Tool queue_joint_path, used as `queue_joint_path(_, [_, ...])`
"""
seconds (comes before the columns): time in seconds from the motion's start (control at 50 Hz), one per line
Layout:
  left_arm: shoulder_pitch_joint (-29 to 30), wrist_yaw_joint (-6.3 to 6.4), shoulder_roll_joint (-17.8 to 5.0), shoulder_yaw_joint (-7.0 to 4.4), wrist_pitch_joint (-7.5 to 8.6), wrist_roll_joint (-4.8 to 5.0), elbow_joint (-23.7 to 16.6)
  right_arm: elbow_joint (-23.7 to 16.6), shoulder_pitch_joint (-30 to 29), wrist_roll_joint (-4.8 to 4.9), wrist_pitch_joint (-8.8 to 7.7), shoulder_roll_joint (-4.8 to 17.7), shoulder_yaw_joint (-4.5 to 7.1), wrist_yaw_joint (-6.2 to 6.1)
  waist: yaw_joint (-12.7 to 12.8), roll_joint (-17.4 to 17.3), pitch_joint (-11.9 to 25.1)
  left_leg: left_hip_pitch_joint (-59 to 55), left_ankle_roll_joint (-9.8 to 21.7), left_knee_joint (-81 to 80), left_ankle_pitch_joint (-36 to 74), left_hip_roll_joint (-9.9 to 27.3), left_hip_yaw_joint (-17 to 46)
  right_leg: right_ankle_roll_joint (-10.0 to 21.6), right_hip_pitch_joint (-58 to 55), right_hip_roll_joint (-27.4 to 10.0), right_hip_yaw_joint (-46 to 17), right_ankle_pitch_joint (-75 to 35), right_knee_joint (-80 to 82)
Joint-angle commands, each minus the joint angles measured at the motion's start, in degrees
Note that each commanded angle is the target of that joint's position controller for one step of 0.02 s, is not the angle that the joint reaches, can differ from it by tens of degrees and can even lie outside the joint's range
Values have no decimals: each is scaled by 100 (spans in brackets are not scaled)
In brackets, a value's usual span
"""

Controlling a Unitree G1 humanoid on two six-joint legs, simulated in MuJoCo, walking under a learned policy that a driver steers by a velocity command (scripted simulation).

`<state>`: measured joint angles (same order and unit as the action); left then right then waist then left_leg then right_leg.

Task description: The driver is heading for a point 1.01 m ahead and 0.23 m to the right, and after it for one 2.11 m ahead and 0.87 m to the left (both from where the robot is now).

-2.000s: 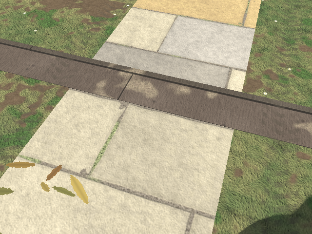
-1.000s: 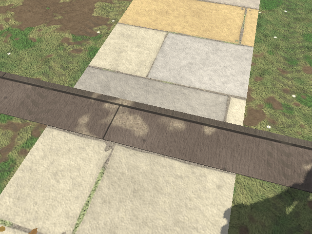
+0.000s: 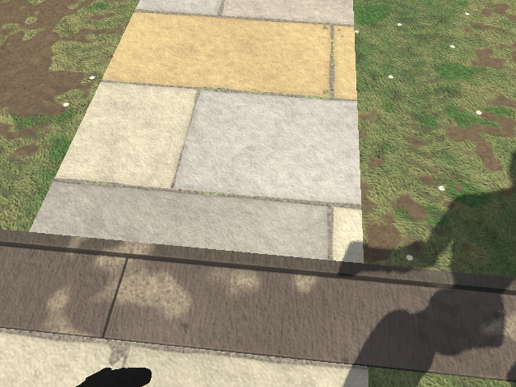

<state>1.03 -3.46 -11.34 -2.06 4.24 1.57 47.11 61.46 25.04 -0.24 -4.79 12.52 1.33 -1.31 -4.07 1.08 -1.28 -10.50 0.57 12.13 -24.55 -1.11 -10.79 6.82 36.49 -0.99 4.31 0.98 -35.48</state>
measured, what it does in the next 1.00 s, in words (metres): walks ahead, turning right: right foot, then left foot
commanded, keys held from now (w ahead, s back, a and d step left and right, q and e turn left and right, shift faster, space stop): w+e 0.48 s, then e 0.20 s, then no key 0.32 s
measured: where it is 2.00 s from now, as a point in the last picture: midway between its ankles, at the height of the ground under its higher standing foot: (293, 353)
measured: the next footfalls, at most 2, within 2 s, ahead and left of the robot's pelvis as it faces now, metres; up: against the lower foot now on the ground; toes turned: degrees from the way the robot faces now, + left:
right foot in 0.04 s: +0.21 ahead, -0.09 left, +0.00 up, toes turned -4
left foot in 0.54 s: +0.51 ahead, +0.06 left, +0.00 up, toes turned -22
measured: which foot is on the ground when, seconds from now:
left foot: down 0.00-0.06, up 0.08-0.52, down 0.54-0.98, up 1.00-1.00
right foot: up 0.00-0.02, down 0.04-0.54, up 0.56-0.96, down 0.98-1.00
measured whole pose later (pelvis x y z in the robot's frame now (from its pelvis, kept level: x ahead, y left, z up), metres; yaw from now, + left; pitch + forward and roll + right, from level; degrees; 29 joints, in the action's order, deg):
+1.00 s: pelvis +0.43 -0.06 +0.01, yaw -30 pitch +2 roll +1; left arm -6.8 0.1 -14.8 -3.0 -0.8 -0.3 35.2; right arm 48.3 11.9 0.5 -2.2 16.6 3.1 0.1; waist -2.9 0.6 -1.2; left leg 13.7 -0.7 29.2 -17.1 3.1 -7.1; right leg 0.5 20.3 -0.9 -0.8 9.5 -28.6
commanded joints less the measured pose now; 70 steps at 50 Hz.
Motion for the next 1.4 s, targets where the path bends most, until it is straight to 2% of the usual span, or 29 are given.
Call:
queue_joint_path(0.02, [-703,-79,-829,-312,52,10,-274,-353,-183,-22,91,1155,236,-90,937,-900,383,395,457,2125,7714,1600,52,370,-1555,536,388,586,41])
queue_joint_path(0.04, [-1661,-18,-1201,-508,16,3,-47,-489,-353,-12,90,1191,235,-83,1436,-748,851,1266,297,3541,7042,1380,15,605,-3097,503,0,391,419])
queue_joint_path(0.06, [-2347,122,-1669,-605,-65,-15,91,-671,-228,-158,-20,811,119,-24,1347,477,1476,2971,118,5652,2945,776,35,1007,-4780,-761,-1965,332,352])
queue_joint_path(0.08, [-2236,116,-1790,-577,-29,-119,-86,-891,208,0,-284,233,-57,138,849,1347,2347,5004,-26,7399,-773,-325,1152,2198,-6241,-2028,-5398,1485,1530])
queue_joint_path(0.1, [-2207,138,-1338,-486,-6,-136,-27,-1065,-578,190,-522,853,110,217,1144,641,1879,5621,195,7561,-404,71,1896,1748,-5888,-1730,-4968,1696,1954])
queue_joint_path(0.12, [-1794,149,-1083,-415,42,-97,-106,-1272,-1006,300,-587,1001,152,215,960,343,1063,5747,294,7146,167,333,1748,1448,-4973,-1494,-3946,1335,2042])
queue_joint_path(0.14, [-1290,107,-946,-354,90,-74,-246,-1244,-1059,220,-565,960,179,146,601,-390,629,5371,253,6616,520,585,1686,1239,-3927,-1216,-3281,724,2165])
queue_joint_path(0.16, [-974,103,-830,-308,113,-87,-358,-1229,-946,134,-471,981,253,86,363,-495,452,4946,164,6152,698,762,1673,1104,-3192,-979,-2798,327,2244])
queue_joint_path(0.26, [-1228,272,-1117,-343,129,-114,-405,-1677,-1387,-109,-157,743,288,-24,221,5,123,4462,-303,4564,1478,825,1401,1071,-1719,-519,-1984,-277,2502])
queue_joint_path(0.42, [-2092,393,-1190,-379,-2,3,-297,-2245,-2875,49,-268,719,226,108,853,383,152,4108,-279,1843,2861,242,1484,618,-2385,-461,-2364,629,1851])
queue_joint_path(0.48, [-2104,439,-1219,-390,-65,-32,-353,-2326,-2801,81,-383,943,298,201,698,546,232,3720,-116,1477,2145,132,1540,540,-2829,-646,-2900,581,1315])
queue_joint_path(0.52, [-1879,463,-1015,-326,-116,-56,-497,-2152,-1920,-45,-449,1184,417,157,198,618,636,2381,206,1095,2375,260,1496,177,-2676,-165,-2698,-320,212])
queue_joint_path(0.54, [-1778,465,-709,-215,-101,-139,-695,-2098,-1034,-176,-453,1589,518,107,-162,47,1488,825,629,1422,3389,1300,2305,-136,-1912,232,-2146,294,-1459])
queue_joint_path(0.56, [-2752,465,-472,-135,-55,-13,-824,-1972,-634,-244,-340,1896,590,110,248,-1958,2317,-1023,1706,1309,4006,2730,4601,-517,31,1008,-1459,3546,-3108])
queue_joint_path(0.58, [-2907,477,-1135,-246,-69,25,-672,-2100,-726,-82,-266,1347,484,131,196,-1554,2249,-875,1695,1236,3570,2862,5019,-648,577,492,-1654,3642,-3999])
queue_joint_path(0.6, [-2337,492,-1439,-345,-152,15,-740,-2230,-988,-50,-193,956,372,101,46,-966,1556,-242,1434,1262,3929,2581,3994,-782,784,340,-1525,3244,-4302])
queue_joint_path(0.64, [-1851,524,-1349,-399,-297,-79,-908,-2245,-1503,-60,-64,802,294,93,277,-441,794,1098,1160,1112,4714,1999,2702,-937,533,-21,-1180,2698,-3969])
queue_joint_path(0.72, [-1865,499,-746,-290,-497,-22,-1127,-2094,-1713,-112,-28,992,358,102,518,-874,492,2137,1278,438,4826,1618,1706,-999,-106,-141,-778,2147,-2949])
queue_joint_path(0.9, [-960,348,-791,-240,-486,-129,-1475,-1758,-1614,115,180,1299,413,113,296,-838,708,1868,1192,592,3907,1683,1217,-770,-1256,-35,-475,1149,-358])
queue_joint_path(0.96, [-1151,326,-870,-297,-435,-156,-1406,-1630,-1536,217,227,1185,349,115,457,-794,659,2028,784,1199,3018,1441,1216,-441,-2263,142,-324,288,1214])
queue_joint_path(0.98, [-1253,378,-1135,-360,-432,-201,-1429,-1559,-1280,115,196,948,261,132,416,-401,862,2392,395,1633,2382,1139,996,-257,-3046,-350,-880,-1012,1371])
queue_joint_path(1.0, [-1278,453,-1538,-406,-475,-313,-1568,-1622,-976,-156,143,613,135,192,145,714,1224,3335,-75,2613,289,588,528,248,-3992,-1547,-2096,-2903,995])
queue_joint_path(1.02, [-1287,453,-1104,-262,-464,-344,-1517,-1679,-1099,-117,170,500,63,184,340,1208,1374,3775,-305,3110,-1058,469,915,987,-3849,-1998,-2571,-2509,1198])
queue_joint_path(1.06, [-1155,382,-914,-205,-361,-327,-1350,-1739,-1555,33,309,968,195,131,459,856,986,3939,-432,3717,-1066,574,1197,896,-3342,-1600,-2305,-1713,1435])
queue_joint_path(1.1, [-713,369,-1034,-230,-300,-268,-1343,-1567,-1331,-25,462,1027,252,51,271,708,822,3566,-512,3741,-660,627,1284,669,-2741,-1391,-1905,-1624,1498])
queue_joint_path(1.24, [-596,378,-663,-125,-360,-196,-976,-1369,-1208,-76,496,637,129,69,132,558,734,2003,-321,1400,1722,391,1018,138,-2100,-735,-1290,219,1287])
queue_joint_path(1.28, [-979,358,-621,-125,-341,-287,-830,-1438,-1312,-120,492,1170,210,55,524,-257,414,2057,12,1303,2130,886,1442,-354,-1851,-206,-986,1648,1061])
queue_joint_path(1.3, [-982,376,-541,-113,-357,-304,-814,-1362,-1532,-56,490,1112,225,70,605,-870,203,2852,206,1081,782,846,1523,-536,-2257,24,-671,1564,1016])
queue_joint_path(1.4, [-847,492,-688,-209,-400,-238,-572,-1221,-1443,-62,301,757,115,45,386,-440,108,2872,-52,1074,813,571,1315,-500,-2501,-90,-747,652,800])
